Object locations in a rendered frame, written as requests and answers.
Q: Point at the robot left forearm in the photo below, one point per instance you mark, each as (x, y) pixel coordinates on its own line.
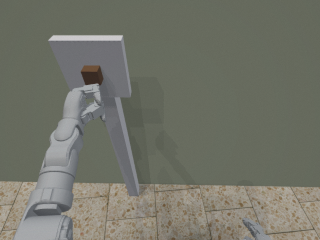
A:
(53, 192)

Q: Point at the panel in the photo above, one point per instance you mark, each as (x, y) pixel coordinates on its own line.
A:
(72, 53)

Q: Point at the right robot hand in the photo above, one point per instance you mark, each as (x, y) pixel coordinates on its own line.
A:
(255, 229)

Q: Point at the button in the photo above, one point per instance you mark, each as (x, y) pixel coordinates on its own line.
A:
(92, 74)

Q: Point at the robot left upper arm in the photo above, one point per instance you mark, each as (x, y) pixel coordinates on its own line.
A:
(47, 227)

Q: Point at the left robot hand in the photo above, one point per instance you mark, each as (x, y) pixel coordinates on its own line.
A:
(75, 106)

